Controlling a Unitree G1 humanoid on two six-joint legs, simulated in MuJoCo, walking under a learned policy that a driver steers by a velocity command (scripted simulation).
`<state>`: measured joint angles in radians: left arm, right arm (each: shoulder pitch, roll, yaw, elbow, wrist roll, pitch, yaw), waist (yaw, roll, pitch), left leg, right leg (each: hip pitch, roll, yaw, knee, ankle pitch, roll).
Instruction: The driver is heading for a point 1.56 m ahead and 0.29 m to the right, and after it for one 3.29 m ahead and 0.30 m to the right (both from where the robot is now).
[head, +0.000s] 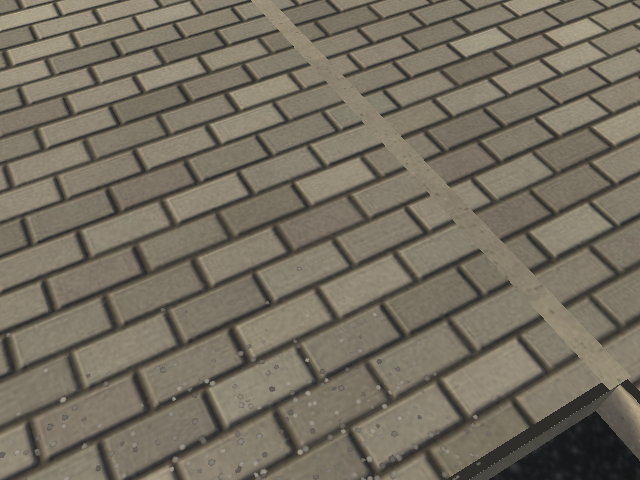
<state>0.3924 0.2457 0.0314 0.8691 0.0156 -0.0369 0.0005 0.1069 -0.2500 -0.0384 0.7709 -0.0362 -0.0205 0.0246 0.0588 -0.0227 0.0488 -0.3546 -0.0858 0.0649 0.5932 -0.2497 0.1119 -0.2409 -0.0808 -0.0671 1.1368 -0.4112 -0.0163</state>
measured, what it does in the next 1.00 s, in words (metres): climbs: right foot 0.13 m higher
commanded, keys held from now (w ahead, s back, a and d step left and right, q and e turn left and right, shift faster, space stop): w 1.00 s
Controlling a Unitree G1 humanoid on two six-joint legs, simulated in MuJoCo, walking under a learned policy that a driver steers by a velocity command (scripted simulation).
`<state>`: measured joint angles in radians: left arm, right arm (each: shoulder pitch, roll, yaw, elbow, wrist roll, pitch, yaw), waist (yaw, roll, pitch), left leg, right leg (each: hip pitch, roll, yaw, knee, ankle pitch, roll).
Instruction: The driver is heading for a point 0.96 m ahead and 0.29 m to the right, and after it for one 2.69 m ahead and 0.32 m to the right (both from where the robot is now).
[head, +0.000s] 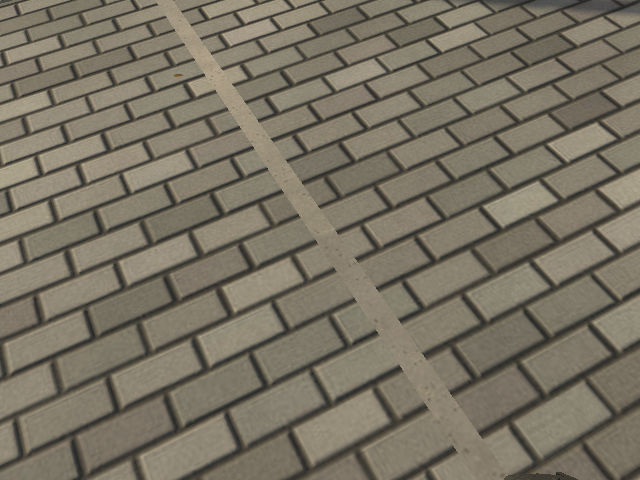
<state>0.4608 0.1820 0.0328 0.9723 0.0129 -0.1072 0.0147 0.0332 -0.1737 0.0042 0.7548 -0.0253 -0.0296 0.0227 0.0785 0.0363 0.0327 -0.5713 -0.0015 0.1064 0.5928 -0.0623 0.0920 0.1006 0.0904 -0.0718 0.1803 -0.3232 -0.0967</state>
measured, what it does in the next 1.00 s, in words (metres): walks ahead: left foot, then right foot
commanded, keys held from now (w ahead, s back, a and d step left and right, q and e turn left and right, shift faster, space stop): w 0.54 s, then w+e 0.46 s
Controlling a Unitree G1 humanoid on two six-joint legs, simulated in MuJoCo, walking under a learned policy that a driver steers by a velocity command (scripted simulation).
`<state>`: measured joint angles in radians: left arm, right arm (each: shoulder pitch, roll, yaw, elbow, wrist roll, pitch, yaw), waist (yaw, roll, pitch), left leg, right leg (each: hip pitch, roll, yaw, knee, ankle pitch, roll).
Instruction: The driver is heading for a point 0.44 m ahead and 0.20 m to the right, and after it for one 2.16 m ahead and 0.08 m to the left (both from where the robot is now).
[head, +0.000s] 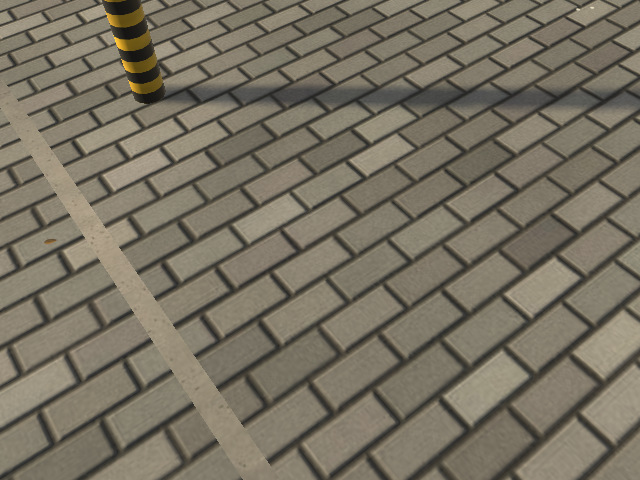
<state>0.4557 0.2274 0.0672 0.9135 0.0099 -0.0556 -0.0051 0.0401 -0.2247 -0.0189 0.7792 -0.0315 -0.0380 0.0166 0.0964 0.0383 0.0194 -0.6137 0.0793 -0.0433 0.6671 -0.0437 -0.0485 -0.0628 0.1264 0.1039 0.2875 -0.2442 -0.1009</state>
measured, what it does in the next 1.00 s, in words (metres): walks ahead, turning right: left foot, then right foot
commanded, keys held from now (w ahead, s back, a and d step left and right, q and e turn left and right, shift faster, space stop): w+e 0.58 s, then e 0.02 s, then q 0.40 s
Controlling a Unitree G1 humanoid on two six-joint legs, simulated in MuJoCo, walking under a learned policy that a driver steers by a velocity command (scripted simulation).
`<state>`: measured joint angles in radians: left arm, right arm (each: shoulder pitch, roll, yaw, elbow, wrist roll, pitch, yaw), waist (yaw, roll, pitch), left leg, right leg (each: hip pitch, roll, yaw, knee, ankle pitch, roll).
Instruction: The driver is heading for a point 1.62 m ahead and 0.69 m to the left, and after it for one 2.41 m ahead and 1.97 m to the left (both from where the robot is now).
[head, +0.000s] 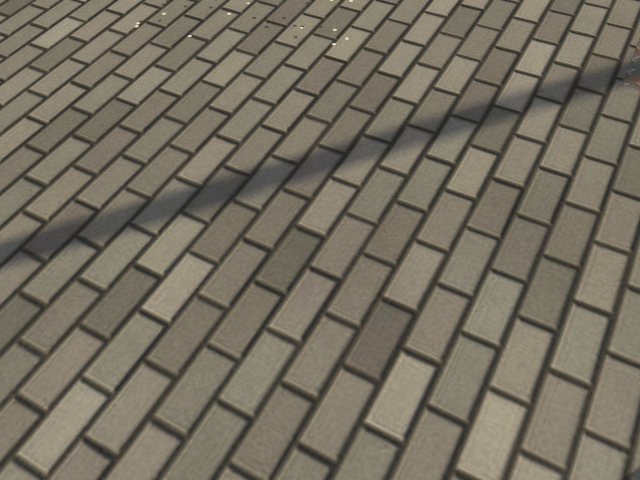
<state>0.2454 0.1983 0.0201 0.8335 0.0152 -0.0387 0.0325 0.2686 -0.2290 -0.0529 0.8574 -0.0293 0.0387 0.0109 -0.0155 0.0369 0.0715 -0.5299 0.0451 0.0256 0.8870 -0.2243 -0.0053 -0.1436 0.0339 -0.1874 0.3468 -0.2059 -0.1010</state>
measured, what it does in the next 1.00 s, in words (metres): steps on the spot, turning left: left foot, then right foot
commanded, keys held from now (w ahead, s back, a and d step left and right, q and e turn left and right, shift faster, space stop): q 0.88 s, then no key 0.12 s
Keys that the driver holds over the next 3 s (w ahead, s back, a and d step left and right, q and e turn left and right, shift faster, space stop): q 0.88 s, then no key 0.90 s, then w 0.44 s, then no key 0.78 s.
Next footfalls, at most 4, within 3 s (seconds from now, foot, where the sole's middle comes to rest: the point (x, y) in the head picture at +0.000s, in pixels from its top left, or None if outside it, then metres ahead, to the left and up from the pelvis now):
0.20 left None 0.07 0.11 -0.78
0.68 right None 0.12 -0.08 -0.78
1.10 left None -0.03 0.09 -0.78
1.44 right None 0.09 -0.09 -0.78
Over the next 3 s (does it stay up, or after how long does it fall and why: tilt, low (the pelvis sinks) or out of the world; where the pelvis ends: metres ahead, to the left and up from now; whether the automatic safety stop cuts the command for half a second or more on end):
stays up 0.20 0.16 0.00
